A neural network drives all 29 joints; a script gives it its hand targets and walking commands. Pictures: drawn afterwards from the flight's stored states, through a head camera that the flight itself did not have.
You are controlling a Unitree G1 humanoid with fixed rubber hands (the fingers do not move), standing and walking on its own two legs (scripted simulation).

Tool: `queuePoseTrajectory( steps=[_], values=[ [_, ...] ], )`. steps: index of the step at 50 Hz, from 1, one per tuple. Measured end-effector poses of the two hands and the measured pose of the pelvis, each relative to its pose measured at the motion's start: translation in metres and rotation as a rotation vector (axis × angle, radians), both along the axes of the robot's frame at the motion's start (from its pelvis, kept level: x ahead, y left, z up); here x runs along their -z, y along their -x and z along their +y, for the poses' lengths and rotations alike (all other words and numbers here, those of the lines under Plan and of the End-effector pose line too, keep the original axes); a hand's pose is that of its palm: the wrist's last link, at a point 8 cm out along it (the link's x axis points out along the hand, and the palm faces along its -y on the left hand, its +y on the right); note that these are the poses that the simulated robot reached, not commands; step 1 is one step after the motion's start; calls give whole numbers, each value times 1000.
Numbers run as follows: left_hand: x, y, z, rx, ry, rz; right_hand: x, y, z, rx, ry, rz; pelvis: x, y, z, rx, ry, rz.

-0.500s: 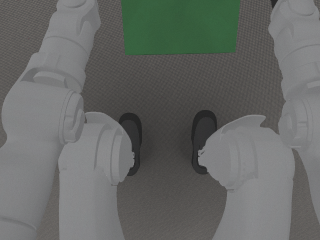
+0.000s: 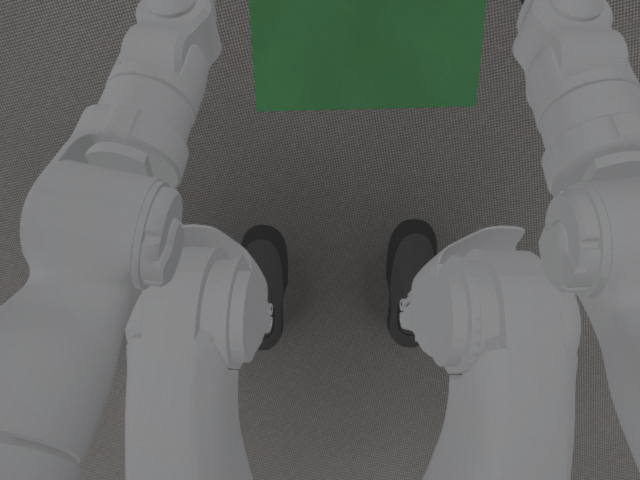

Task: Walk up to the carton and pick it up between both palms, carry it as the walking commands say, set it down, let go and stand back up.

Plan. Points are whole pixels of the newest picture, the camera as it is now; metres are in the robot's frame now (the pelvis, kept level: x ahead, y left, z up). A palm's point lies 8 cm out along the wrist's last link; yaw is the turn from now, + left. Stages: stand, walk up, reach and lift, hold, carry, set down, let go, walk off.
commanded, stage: reach and lift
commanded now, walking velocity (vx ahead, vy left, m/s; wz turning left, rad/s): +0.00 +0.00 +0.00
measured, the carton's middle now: out of the picture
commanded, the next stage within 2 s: none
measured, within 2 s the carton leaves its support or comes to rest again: leaves its support in 0.42 s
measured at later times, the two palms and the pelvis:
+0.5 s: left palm out of the picture +0.55 +0.12 -0.18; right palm out of the picture +0.53 -0.20 -0.19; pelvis +0.01 +0.00 -0.01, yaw +0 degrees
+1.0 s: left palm out of the picture +0.55 +0.11 -0.12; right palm out of the picture +0.54 -0.20 -0.12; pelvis +0.00 +0.00 +0.01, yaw +0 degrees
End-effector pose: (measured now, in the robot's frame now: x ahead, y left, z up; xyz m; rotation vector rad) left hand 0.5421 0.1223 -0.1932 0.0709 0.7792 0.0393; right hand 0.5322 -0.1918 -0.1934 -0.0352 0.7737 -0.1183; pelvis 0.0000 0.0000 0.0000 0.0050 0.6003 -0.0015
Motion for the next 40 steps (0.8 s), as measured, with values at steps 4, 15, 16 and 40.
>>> queuePoseTrajectory(
  steps=[4, 15, 16, 40],
  values=[
    [0, 0, -1, 1, 12, 11, -1, -1, 0, -15, -6, 15, 2, -1, 0, -1, 0, -11],
    [-3, -5, 1, 30, 31, 39, -3, -4, -2, -36, -37, 40, 6, -6, -2, -1, -1, -11],
    [-3, -6, 1, 31, 32, 40, -3, -4, -2, -36, -38, 41, 6, -7, -2, -1, -1, -9],
    [-48, -2, -3, -43, 32, -40, -45, 3, -1, 12, -37, -26, -1, 1, -2, -1, -2, 11]
  ],
)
